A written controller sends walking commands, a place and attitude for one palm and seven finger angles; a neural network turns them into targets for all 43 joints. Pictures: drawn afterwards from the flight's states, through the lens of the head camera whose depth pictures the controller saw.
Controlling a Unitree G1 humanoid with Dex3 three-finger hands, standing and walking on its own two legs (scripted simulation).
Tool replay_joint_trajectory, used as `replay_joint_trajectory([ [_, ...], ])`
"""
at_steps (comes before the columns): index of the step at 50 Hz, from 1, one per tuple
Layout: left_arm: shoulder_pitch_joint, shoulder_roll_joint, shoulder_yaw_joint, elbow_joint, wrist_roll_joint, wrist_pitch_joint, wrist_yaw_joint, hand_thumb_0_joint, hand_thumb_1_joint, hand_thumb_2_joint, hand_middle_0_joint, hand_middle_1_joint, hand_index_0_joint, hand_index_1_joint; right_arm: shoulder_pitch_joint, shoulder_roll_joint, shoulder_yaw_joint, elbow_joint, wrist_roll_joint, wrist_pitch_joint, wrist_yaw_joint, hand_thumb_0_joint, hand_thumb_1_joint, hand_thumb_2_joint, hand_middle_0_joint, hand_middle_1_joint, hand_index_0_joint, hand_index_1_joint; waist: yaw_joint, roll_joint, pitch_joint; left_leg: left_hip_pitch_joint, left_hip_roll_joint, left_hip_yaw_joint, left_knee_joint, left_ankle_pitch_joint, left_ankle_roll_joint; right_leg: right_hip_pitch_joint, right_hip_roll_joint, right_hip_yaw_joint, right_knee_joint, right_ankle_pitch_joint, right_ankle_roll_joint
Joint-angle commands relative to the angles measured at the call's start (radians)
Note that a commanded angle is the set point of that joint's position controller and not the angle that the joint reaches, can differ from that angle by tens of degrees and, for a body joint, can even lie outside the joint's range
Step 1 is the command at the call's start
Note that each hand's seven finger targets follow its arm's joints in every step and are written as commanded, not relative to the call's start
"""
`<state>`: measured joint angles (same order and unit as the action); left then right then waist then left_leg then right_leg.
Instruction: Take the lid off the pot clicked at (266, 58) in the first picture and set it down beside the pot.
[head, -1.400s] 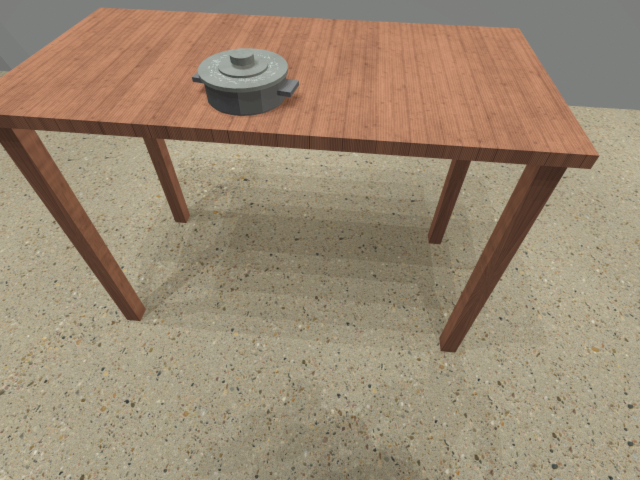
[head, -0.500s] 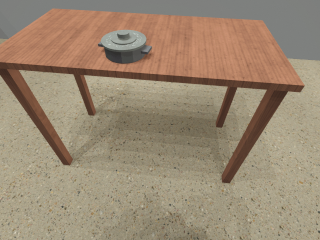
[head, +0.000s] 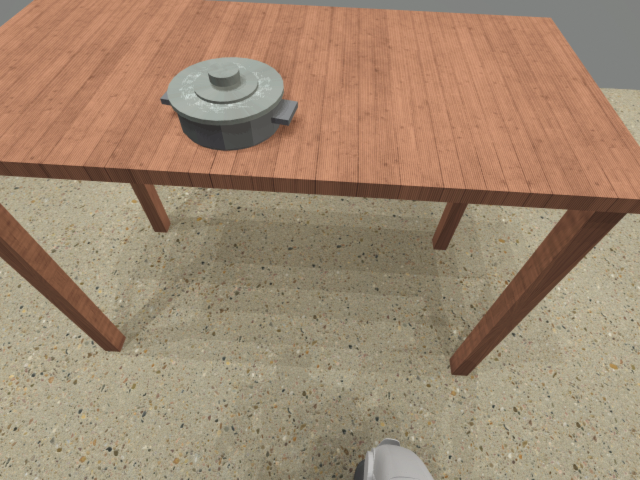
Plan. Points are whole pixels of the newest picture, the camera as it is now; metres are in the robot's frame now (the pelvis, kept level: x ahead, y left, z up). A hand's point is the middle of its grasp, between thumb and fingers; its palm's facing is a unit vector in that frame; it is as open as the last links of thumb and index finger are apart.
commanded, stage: take the last steps up to it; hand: left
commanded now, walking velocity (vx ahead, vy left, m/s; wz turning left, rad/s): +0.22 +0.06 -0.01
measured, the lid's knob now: (224, 74) +0.64 +0.17 +0.16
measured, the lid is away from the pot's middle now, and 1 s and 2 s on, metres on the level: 0.00 0.00 0.00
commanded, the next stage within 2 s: come to a stop and stand still in 0.12 s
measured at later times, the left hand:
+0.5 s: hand (182, 459) +0.17 +0.21 -0.18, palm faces +0.10 -0.97 -0.24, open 7.3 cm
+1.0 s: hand out of the picture +0.08 +0.17 -0.16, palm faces +0.06 -0.96 -0.26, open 7.4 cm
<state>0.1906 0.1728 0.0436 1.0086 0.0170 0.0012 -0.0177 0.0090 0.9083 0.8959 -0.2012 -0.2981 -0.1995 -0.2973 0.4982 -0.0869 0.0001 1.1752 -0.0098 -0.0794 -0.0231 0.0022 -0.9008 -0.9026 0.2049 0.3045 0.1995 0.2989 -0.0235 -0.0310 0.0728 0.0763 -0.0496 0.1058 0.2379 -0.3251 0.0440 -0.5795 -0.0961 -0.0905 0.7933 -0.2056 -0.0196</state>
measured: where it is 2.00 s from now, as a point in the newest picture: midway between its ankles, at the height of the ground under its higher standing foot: outside the picture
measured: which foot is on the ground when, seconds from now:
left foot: down 0.00-0.10, up 0.12-0.48, down 0.50-0.90, up 0.92-1.00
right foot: up 0.00-0.08, down 0.10-0.50, up 0.52-0.90, down 0.92-1.00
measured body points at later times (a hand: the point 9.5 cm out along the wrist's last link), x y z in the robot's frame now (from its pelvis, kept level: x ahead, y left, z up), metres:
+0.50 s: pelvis +0.15 +0.02 -0.01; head +0.18 +0.02 +0.44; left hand +0.17 +0.26 -0.17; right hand +0.26 -0.22 -0.15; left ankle +0.22 +0.13 -0.74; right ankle +0.16 -0.10 -0.74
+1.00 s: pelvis +0.08 -0.02 +0.00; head +0.08 -0.04 +0.45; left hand +0.08 +0.22 -0.14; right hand +0.10 -0.26 -0.16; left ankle +0.16 +0.12 -0.70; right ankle +0.04 -0.12 -0.74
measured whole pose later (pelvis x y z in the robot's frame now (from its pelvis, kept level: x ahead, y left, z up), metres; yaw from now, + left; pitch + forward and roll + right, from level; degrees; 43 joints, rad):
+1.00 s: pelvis +0.08 -0.02 +0.00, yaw +0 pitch +0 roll +2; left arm 0.34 0.17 0.04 1.01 0.02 0.04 0.03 0.00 0.91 0.90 -0.20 -0.30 -0.20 -0.30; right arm 0.26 -0.18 -0.08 1.04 -0.02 0.08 -0.01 0.00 -0.90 -0.90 0.20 0.30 0.20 0.30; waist 0.01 0.01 -0.01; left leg -0.50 0.01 0.01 0.78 -0.33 -0.03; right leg -0.16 -0.03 -0.03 0.48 -0.33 -0.03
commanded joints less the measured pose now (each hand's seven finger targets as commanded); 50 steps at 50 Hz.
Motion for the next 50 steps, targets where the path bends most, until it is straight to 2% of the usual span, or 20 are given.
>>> replay_joint_trajectory([
  [1,-0.023,0.044,0.017,-0.085,0.001,-0.041,0.002,0.000,0.900,0.900,-0.200,-0.300,-0.200,-0.300,0.065,-0.180,-0.035,-0.007,-0.006,-0.011,-0.016,0.000,-0.900,-0.900,0.200,0.300,0.200,0.300,0.013,0.139,0.038,-0.086,0.270,-0.086,0.056,0.698,0.132,0.138,0.056,-0.039,-0.139,0.009,-0.036],
  [3,0.167,0.075,0.034,-0.023,0.008,-0.053,0.010,0.000,0.900,0.900,-0.200,-0.300,-0.200,-0.300,0.053,-0.188,-0.040,-0.009,0.000,-0.006,-0.015,0.000,-0.900,-0.900,0.200,0.300,0.200,0.300,0.095,0.090,-0.058,-0.147,0.224,-0.048,0.304,0.730,0.087,0.413,0.091,-0.056,-0.237,0.086,-0.048],
  [4,0.305,0.139,0.054,0.014,0.016,-0.068,0.020,0.000,0.900,0.900,-0.200,-0.300,-0.200,-0.300,0.061,-0.166,-0.039,-0.018,0.007,-0.004,-0.008,0.000,-0.900,-0.900,0.200,0.300,0.200,0.300,0.148,0.003,-0.149,-0.326,0.174,-0.033,0.551,0.513,0.045,0.666,-0.020,0.088,-0.258,0.111,-0.099],
  [5,0.386,0.259,0.084,0.019,0.012,-0.075,0.036,0.000,0.900,0.900,-0.200,-0.300,-0.200,-0.300,0.139,-0.110,-0.034,-0.050,0.016,-0.004,0.000,0.000,-0.900,-0.900,0.200,0.300,0.200,0.300,0.141,-0.241,-0.289,-0.565,0.013,-0.001,0.928,-0.134,-0.010,0.849,-0.356,0.589,-0.414,0.193,-0.239],
  [6,0.375,0.252,0.084,0.029,-0.010,-0.064,0.040,0.000,0.900,0.900,-0.200,-0.300,-0.200,-0.300,0.061,-0.145,-0.048,-0.063,0.011,0.006,-0.007,0.000,-0.900,-0.900,0.200,0.300,0.200,0.300,0.133,-0.113,-0.245,-0.596,0.051,-0.118,1.103,-0.236,0.004,0.741,-0.397,0.633,-0.500,0.160,-0.269],
  [9,0.156,0.117,0.043,-0.018,-0.005,-0.066,0.047,0.000,0.900,0.900,-0.200,-0.300,-0.200,-0.300,-0.058,-0.096,-0.043,-0.091,-0.006,0.025,0.003,0.000,-0.900,-0.900,0.200,0.300,0.200,0.300,0.045,-0.026,-0.020,-0.614,0.158,-0.141,1.087,-0.057,-0.006,0.357,-0.291,0.376,-0.544,0.064,-0.205],
  [13,0.086,0.080,0.023,-0.038,0.009,-0.059,0.058,0.000,0.900,0.900,-0.200,-0.300,-0.200,-0.300,-0.037,-0.051,-0.032,-0.094,-0.007,0.070,0.000,0.000,-0.900,-0.900,0.200,0.300,0.200,0.300,-0.019,-0.029,-0.024,-0.467,0.155,-0.090,0.813,-0.046,-0.063,0.193,-0.202,0.119,-0.516,0.422,-0.162],
  [21,0.103,0.179,0.052,-0.064,0.013,-0.006,0.065,0.000,0.900,0.900,-0.200,-0.300,-0.200,-0.300,-0.204,-0.119,-0.065,-0.193,0.003,0.094,0.000,0.000,-0.900,-0.900,0.200,0.300,0.200,0.300,0.026,-0.145,-0.080,-0.426,0.077,-0.035,0.485,0.037,-0.098,0.348,-0.182,0.106,-0.322,0.639,-0.161],
  [23,0.084,0.172,0.052,-0.071,0.005,0.006,0.065,0.000,0.900,0.900,-0.200,-0.300,-0.200,-0.300,-0.174,-0.140,-0.072,-0.187,0.002,0.090,0.000,0.000,-0.900,-0.900,0.200,0.300,0.200,0.300,-0.004,-0.138,-0.079,-0.292,0.090,-0.036,0.298,0.228,-0.090,0.297,-0.144,0.088,-0.245,0.498,-0.106],
  [24,0.101,0.138,0.044,-0.079,0.001,0.015,0.066,0.000,0.900,0.900,-0.200,-0.300,-0.200,-0.300,-0.150,-0.187,-0.078,-0.188,-0.002,0.081,-0.002,0.000,-0.900,-0.900,0.200,0.300,0.200,0.300,-0.010,0.005,-0.113,-0.176,0.186,-0.116,0.221,0.547,-0.056,0.241,-0.068,0.040,-0.151,0.259,-0.038],
  [25,0.165,0.088,0.035,-0.086,-0.011,0.025,0.071,0.000,0.900,0.900,-0.200,-0.300,-0.200,-0.300,-0.149,-0.269,-0.087,-0.212,-0.003,0.074,-0.003,0.000,-0.900,-0.900,0.200,0.300,0.200,0.300,0.006,0.271,-0.141,-0.125,0.425,-0.371,0.159,0.976,0.050,0.139,0.072,-0.019,0.025,-0.302,0.045],
  [26,0.173,0.100,0.033,-0.080,-0.012,0.029,0.081,0.000,0.900,0.900,-0.200,-0.300,-0.200,-0.300,-0.147,-0.300,-0.087,-0.223,-0.010,0.085,-0.011,0.000,-0.900,-0.900,0.200,0.300,0.200,0.300,-0.017,0.265,-0.156,-0.207,0.505,-0.413,0.142,1.139,0.164,0.180,0.116,0.078,0.277,-0.506,0.045],
  [27,0.168,0.114,0.039,-0.081,-0.006,0.030,0.084,0.000,0.900,0.900,-0.200,-0.300,-0.200,-0.300,-0.174,-0.282,-0.081,-0.235,-0.014,0.086,-0.014,0.000,-0.900,-0.900,0.200,0.300,0.200,0.300,-0.009,0.163,-0.116,-0.277,0.483,-0.319,0.143,1.033,0.179,0.181,0.101,0.129,0.417,-0.463,0.031],
  [34,0.189,0.127,0.055,-0.064,0.001,0.058,0.052,0.000,0.900,0.900,-0.200,-0.300,-0.200,-0.300,-0.299,-0.225,-0.067,-0.273,-0.006,0.077,-0.033,0.000,-0.900,-0.900,0.200,0.300,0.200,0.300,0.024,0.187,-0.181,-0.243,0.340,-0.209,0.094,0.542,0.111,0.071,0.102,0.168,0.519,-0.202,0.068],
  [40,0.174,0.097,0.034,-0.078,0.001,0.063,0.035,0.000,0.900,0.900,-0.200,-0.300,-0.200,-0.300,-0.273,-0.251,-0.088,-0.250,-0.019,0.095,-0.016,0.000,-0.900,-0.900,0.200,0.300,0.200,0.300,-0.004,0.252,-0.141,-0.286,0.324,-0.280,-0.043,-0.049,0.086,0.230,0.081,0.054,0.056,-0.335,0.039],
  [43,0.333,0.071,0.028,-0.004,-0.006,0.049,0.035,0.000,0.900,0.900,-0.200,-0.300,-0.200,-0.300,-0.299,-0.266,-0.101,-0.231,-0.022,0.111,-0.005,0.000,-0.900,-0.900,0.200,0.300,0.200,0.300,0.054,0.234,-0.133,-0.426,0.245,-0.211,-0.060,-0.248,0.000,0.489,0.126,-0.024,-0.301,-0.239,0.003],
  [44,0.402,0.094,0.031,0.020,0.003,0.042,0.040,0.000,0.900,0.900,-0.200,-0.300,-0.200,-0.300,-0.313,-0.220,-0.097,-0.232,-0.012,0.118,-0.003,0.000,-0.900,-0.900,0.200,0.300,0.200,0.300,0.083,0.102,-0.100,-0.523,0.164,-0.137,0.049,-0.265,-0.049,0.556,0.097,0.024,-0.478,-0.189,-0.007],
  [45,0.375,0.170,0.034,0.008,0.015,0.031,0.046,0.000,0.900,0.900,-0.200,-0.300,-0.200,-0.300,-0.307,-0.125,-0.081,-0.237,0.007,0.126,0.002,0.000,-0.900,-0.900,0.200,0.300,0.200,0.300,0.072,-0.186,-0.055,-0.610,0.058,-0.056,0.289,-0.214,-0.101,0.478,-0.102,0.324,-0.655,-0.461,-0.079],
  [46,0.241,0.214,0.030,-0.045,0.017,0.035,0.053,0.000,0.900,0.900,-0.200,-0.300,-0.200,-0.300,-0.352,-0.122,-0.081,-0.260,-0.003,0.131,0.007,0.000,-0.900,-0.900,0.200,0.300,0.200,0.300,0.066,-0.278,0.087,-0.647,0.049,-0.075,0.514,-0.177,-0.098,0.218,-0.268,0.507,-0.775,-0.633,-0.150],
  [50,0.070,0.167,0.030,-0.080,-0.003,-0.020,0.056,0.000,0.900,0.900,-0.200,-0.300,-0.200,-0.300,-0.225,-0.160,-0.088,-0.185,-0.016,0.120,0.033,0.000,-0.900,-0.900,0.200,0.300,0.200,0.300,-0.015,-0.087,0.085,-0.617,0.082,-0.135,0.754,0.045,-0.077,0.223,-0.161,0.331,-0.701,-0.336,-0.085],
])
